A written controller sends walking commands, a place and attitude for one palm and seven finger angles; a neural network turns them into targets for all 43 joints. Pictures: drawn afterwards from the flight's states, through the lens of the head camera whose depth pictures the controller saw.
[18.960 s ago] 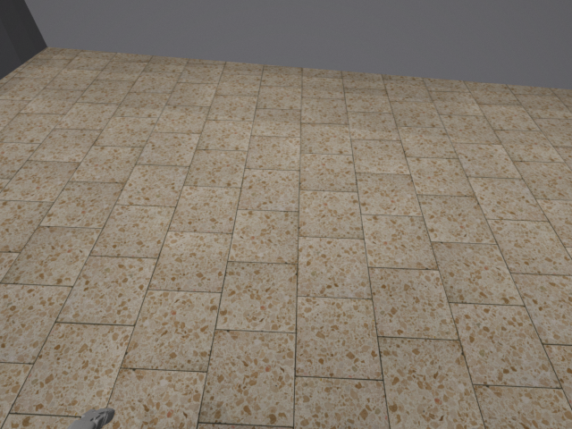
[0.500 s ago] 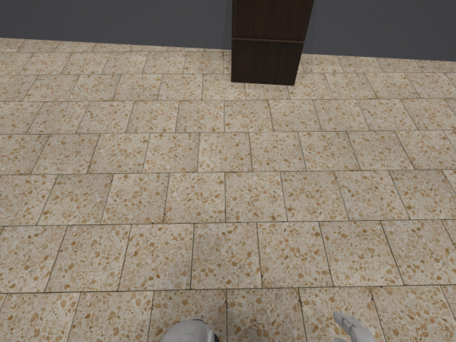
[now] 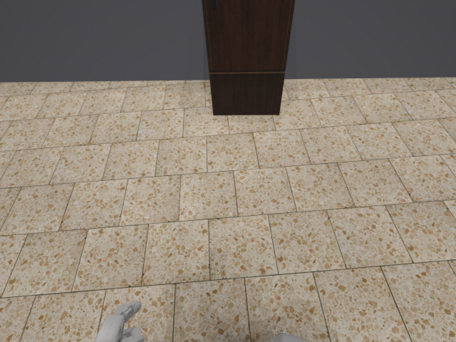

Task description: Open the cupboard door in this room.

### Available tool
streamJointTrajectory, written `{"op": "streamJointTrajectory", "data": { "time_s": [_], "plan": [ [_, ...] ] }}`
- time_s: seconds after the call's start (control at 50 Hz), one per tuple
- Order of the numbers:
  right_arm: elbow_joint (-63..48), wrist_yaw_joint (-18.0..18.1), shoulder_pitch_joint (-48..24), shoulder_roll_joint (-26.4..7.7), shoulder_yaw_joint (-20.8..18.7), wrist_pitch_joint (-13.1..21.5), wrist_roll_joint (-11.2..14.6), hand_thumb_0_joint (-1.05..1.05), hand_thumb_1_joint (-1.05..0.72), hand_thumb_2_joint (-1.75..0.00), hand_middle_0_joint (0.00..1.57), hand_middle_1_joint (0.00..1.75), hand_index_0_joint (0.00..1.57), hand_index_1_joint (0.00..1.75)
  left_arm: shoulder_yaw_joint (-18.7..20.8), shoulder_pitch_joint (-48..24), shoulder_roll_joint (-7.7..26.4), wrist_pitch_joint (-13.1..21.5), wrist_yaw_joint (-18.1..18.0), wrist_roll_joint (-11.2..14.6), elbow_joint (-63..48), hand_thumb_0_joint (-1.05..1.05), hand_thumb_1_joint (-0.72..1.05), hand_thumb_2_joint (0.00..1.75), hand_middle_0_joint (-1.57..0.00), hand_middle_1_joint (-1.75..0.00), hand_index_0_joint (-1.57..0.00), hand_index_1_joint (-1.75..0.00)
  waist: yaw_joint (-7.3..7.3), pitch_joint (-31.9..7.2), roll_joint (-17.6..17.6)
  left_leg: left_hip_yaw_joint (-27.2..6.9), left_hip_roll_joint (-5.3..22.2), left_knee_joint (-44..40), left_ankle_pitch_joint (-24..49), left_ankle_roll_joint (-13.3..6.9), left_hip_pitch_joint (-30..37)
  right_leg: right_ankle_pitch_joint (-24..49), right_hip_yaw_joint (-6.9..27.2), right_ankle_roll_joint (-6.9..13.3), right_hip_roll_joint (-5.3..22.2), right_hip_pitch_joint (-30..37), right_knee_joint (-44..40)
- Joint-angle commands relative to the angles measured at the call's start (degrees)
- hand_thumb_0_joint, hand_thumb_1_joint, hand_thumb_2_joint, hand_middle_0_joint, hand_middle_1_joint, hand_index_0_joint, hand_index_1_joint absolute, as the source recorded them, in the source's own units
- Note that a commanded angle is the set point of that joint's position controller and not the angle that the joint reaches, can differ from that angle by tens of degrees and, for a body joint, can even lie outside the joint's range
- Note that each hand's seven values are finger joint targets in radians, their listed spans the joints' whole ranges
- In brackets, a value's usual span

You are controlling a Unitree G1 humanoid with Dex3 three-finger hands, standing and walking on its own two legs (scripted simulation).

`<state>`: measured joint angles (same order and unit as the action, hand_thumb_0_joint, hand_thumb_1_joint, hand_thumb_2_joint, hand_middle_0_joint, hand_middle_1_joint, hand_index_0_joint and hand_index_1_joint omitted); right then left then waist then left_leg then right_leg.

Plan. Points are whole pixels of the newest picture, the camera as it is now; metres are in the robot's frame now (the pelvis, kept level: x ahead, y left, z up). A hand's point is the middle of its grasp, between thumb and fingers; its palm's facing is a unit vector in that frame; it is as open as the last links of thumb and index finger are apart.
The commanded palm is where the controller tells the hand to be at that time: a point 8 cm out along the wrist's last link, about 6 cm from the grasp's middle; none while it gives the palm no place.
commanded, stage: turn or walk to find it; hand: left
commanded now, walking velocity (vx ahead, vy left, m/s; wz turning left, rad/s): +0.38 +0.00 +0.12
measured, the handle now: out of the picture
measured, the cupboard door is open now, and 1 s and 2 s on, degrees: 0 0 0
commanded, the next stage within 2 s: stand and wait in 0.34 s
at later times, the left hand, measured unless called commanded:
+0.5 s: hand out of the picture +0.11 +0.20 -0.17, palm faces +0.15 -0.98 -0.14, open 7.3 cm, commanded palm none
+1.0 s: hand (150, 252) +0.33 +0.20 -0.15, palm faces +0.07 -0.97 -0.24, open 7.2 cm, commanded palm none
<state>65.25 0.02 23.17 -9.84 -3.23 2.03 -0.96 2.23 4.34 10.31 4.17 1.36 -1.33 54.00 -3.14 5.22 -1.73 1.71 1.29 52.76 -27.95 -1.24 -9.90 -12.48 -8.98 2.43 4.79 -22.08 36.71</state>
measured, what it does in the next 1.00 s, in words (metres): walks ahead: left foot, then right foot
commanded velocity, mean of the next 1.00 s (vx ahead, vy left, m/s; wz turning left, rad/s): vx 0.12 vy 0.00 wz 0.03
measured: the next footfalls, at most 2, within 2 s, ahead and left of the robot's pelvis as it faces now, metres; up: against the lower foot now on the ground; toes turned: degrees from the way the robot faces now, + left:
left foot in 0.42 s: +0.32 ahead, +0.15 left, +0.00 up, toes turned +11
right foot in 0.80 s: +0.36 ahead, -0.09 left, +0.00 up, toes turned -5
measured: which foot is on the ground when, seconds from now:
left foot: up 0.00-0.40, down 0.42-1.00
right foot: down 0.00-0.42, up 0.44-0.78, down 0.80-1.00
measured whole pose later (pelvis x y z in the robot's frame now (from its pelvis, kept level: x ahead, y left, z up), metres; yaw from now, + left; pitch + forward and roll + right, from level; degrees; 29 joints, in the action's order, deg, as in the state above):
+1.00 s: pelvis +0.30 +0.01 +0.02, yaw +3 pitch -2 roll +1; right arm 66.6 0.9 17.5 -8.1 -1.0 0.5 -1.1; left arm 0.5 12.8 9.2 1.1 -1.8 0.0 63.6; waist -1.4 1.1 -1.7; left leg 6.9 3.5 25.2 -14.9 1.7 -7.8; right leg -13.9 -7.9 1.7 2.4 -12.2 27.8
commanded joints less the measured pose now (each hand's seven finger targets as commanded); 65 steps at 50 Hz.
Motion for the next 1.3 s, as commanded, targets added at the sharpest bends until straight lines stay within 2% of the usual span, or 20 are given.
{"op": "streamJointTrajectory", "data": {
  "time_s": [0.0,0.08,0.18,0.3,0.36,0.38,0.4,0.42,0.44,0.48,0.52,0.56,0.7,0.74,0.76,0.8,0.82,0.86,0.96,1.28],
  "plan": [
    [-6.7,-0.4,-7.2,-3.9,-0.9,1.3,-0.1,0.00,-0.90,-0.90,0.20,0.30,0.20,0.30,2.5,12.8,9.8,-0.1,-1.4,0.5,2.8,0.00,0.90,0.90,-0.20,-0.30,-0.20,-0.30,6.39,-3.6,5.3,-4.5,5.3,22.8,9.9,-0.5,-26.9,-8.0,23.3,5.0,18.6,17.2,-23.7],
    [-4.5,-1.0,-2.5,-1.8,-0.7,-0.7,-0.7,0.00,-0.90,-0.90,0.20,0.30,0.20,0.30,1.3,11.8,5.5,0.6,-1.7,0.0,3.8,0.00,0.90,0.90,-0.20,-0.30,-0.20,-0.30,2.50,-2.8,9.8,-1.1,6.4,14.6,15.1,2.1,-22.3,0.6,9.2,2.6,12.7,9.7,-25.7],
    [-7.2,-2.0,-9.5,-0.8,-0.5,-0.7,-0.5,0.00,-0.90,-0.90,0.20,0.30,0.20,0.30,1.3,15.2,5.9,1.3,-1.7,0.0,6.4,0.00,0.90,0.90,-0.20,-0.30,-0.20,-0.30,3.13,0.1,9.2,1.9,7.2,1.0,18.8,3.2,-23.9,6.1,4.9,3.8,11.6,11.6,-26.8],
    [-10.5,-2.5,-19.2,-1.4,0.2,0.4,-0.3,0.00,-0.90,-0.90,0.20,0.30,0.20,0.30,1.2,20.4,7.0,0.7,-1.9,0.0,9.2,0.00,0.90,0.90,-0.20,-0.30,-0.20,-0.30,5.97,1.3,9.1,5.0,4.8,-14.1,16.8,1.4,-19.6,12.6,5.4,4.3,13.0,18.4,-23.9],
    [-8.4,-1.5,-12.3,-3.6,-0.2,1.2,-0.6,0.00,-0.90,-0.90,0.20,0.30,0.20,0.30,1.3,19.6,7.4,0.2,-2.3,0.3,9.7,0.00,0.90,0.90,-0.20,-0.30,-0.20,-0.30,1.71,-2.3,7.0,7.5,1.6,-22.8,17.9,0.3,-5.3,26.5,1.7,2.2,10.9,17.6,-10.8],
    [-6.0,-0.9,-3.9,-6.6,-0.7,1.6,-0.8,0.00,-0.90,-0.90,0.20,0.30,0.20,0.30,1.0,19.8,6.6,0.1,-2.4,0.6,9.5,0.00,0.90,0.90,-0.20,-0.30,-0.20,-0.30,-1.63,-8.5,2.4,4.7,3.7,-26.0,25.7,-0.8,8.8,25.8,-0.5,-0.2,8.1,12.7,1.7],
    [-4.4,0.0,2.9,-12.8,-2.0,1.9,-1.1,0.00,-0.90,-0.90,0.20,0.30,0.20,0.30,0.5,23.3,3.8,-0.1,-2.1,1.2,8.7,0.00,0.90,0.90,-0.20,-0.30,-0.20,-0.30,-2.89,-17.2,-10.2,-11.4,17.5,-24.8,41.8,-6.1,24.4,3.4,-3.4,-3.4,0.9,-0.6,16.9],
    [-3.7,0.4,6.0,-15.5,-2.3,1.2,-0.1,0.00,-0.90,-0.90,0.20,0.30,0.20,0.30,-0.2,20.8,3.1,0.2,-2.1,1.1,7.3,0.00,0.90,0.90,-0.20,-0.30,-0.20,-0.30,-3.23,-17.7,-12.3,-17.7,24.9,-27.2,58.2,-11.0,24.9,-23.6,0.4,-3.4,-1.8,-6.2,29.2],
    [-3.7,1.0,2.8,-14.7,-1.7,1.4,0.2,0.00,-0.90,-0.90,0.20,0.30,0.20,0.30,-0.3,19.7,2.6,-0.4,-2.8,1.2,7.5,0.00,0.90,0.90,-0.20,-0.30,-0.20,-0.30,-1.87,-18.1,-11.8,-17.0,25.8,-29.1,58.3,-11.3,21.6,-23.0,5.3,-3.5,-0.3,-8.3,33.9],
    [-5.3,1.2,-5.1,-9.2,-0.6,1.5,0.1,0.00,-0.90,-0.90,0.20,0.30,0.20,0.30,0.1,15.6,2.4,-1.0,-2.5,0.7,7.9,0.00,0.90,0.90,-0.20,-0.30,-0.20,-0.30,0.45,-7.6,-8.1,-9.6,21.5,-32.2,52.2,-9.5,8.2,-16.8,6.9,-4.1,2.8,-8.6,33.6],
    [-5.6,1.3,-8.5,-6.1,0.5,2.0,0.2,0.00,-0.90,-0.90,0.20,0.30,0.20,0.30,-0.2,16.9,0.8,-2.0,-2.1,0.6,9.3,0.00,0.90,0.90,-0.20,-0.30,-0.20,-0.30,2.98,-5.2,-4.1,-3.4,17.6,-34.6,50.3,-7.0,0.6,-12.6,6.4,-4.7,3.7,-3.3,27.8],
    [-5.9,1.3,-10.2,-5.6,0.7,2.0,0.3,0.00,-0.90,-0.90,0.20,0.30,0.20,0.30,-0.3,19.4,-0.6,-3.2,-2.2,0.5,9.7,0.00,0.90,0.90,-0.20,-0.30,-0.20,-0.30,4.70,-6.5,-5.9,-0.2,15.3,-36.0,47.3,-6.6,-2.5,-9.6,5.7,-5.3,2.9,0.3,23.6],
    [-5.9,1.4,-11.2,-5.3,0.0,0.2,-0.2,0.00,-0.90,-0.90,0.20,0.30,0.20,0.30,-0.8,15.2,-0.7,-4.3,-2.5,0.1,7.1,0.00,0.90,0.90,-0.20,-0.30,-0.20,-0.30,4.68,-2.1,-5.9,-1.1,14.1,-36.2,28.1,-6.7,-7.0,-4.2,3.8,-5.9,1.2,7.3,2.7],
    [-5.5,1.4,-11.3,-5.3,0.0,-0.2,-0.1,0.00,-0.90,-0.90,0.20,0.30,0.20,0.30,-0.8,17.3,0.6,-3.9,-2.6,0.1,7.9,0.00,0.90,0.90,-0.20,-0.30,-0.20,-0.30,6.06,-2.7,-3.6,-0.6,12.5,-32.2,24.2,-4.6,-6.7,1.6,3.1,-5.9,0.7,11.9,-6.7],
    [-5.0,1.3,-10.6,-4.1,0.3,-0.2,0.2,0.00,-0.90,-0.90,0.20,0.30,0.20,0.30,-0.8,17.9,2.4,-3.4,-2.7,0.0,8.2,0.00,0.90,0.90,-0.20,-0.30,-0.20,-0.30,6.19,-3.1,0.1,0.6,9.9,-29.1,20.3,-2.0,-7.2,5.5,5.0,-5.5,1.8,14.5,-12.5],
    [-4.7,0.8,-7.7,-0.7,1.2,-0.7,0.5,0.00,-0.90,-0.90,0.20,0.30,0.20,0.30,-0.9,14.9,6.8,-2.5,-2.8,0.2,7.5,0.00,0.90,0.90,-0.20,-0.30,-0.20,-0.30,3.39,-2.2,8.9,3.8,3.8,-26.1,9.6,2.0,-6.8,11.3,14.9,-1.1,11.0,11.5,-18.1],
    [-3.9,0.8,-6.0,-0.8,1.4,-1.7,0.2,0.00,-0.90,-0.90,0.20,0.30,0.20,0.30,-0.2,13.0,8.3,-2.1,-2.8,0.4,7.4,0.00,0.90,0.90,-0.20,-0.30,-0.20,-0.30,2.63,-2.2,18.3,4.4,2.6,-24.3,6.3,3.0,-4.8,8.2,17.5,1.5,12.4,8.2,-21.6],
    [-2.4,0.9,-4.9,-1.8,1.5,-1.8,0.0,0.00,-0.90,-0.90,0.20,0.30,0.20,0.30,-0.6,10.7,6.6,-1.9,-2.9,0.8,7.2,0.00,0.90,0.90,-0.20,-0.30,-0.20,-0.30,2.16,-1.2,14.2,2.5,3.7,-24.3,9.5,2.6,-0.9,9.0,15.7,3.2,10.9,5.4,-22.4],
    [0.6,1.3,-3.1,-1.7,2.3,-0.4,0.2,0.00,-0.90,-0.90,0.20,0.30,0.20,0.30,-1.0,11.7,4.1,-2.3,-3.2,1.4,8.4,0.00,0.90,0.90,-0.20,-0.30,-0.20,-0.30,3.51,-4.0,2.0,0.6,6.6,-33.0,24.3,1.8,1.1,11.8,8.1,-1.0,4.3,12.1,-15.9],
    [1.8,2.1,-1.1,-0.2,2.3,-1.2,0.4,0.00,-0.90,-0.90,0.20,0.30,0.20,0.30,-1.6,15.9,2.2,-2.5,-3.8,1.2,10.6,0.00,0.90,0.90,-0.20,-0.30,-0.20,-0.30,2.99,-0.8,2.5,1.4,6.3,-33.9,20.0,1.7,1.7,9.8,8.5,-0.8,3.9,11.9,-19.0]
  ]
}}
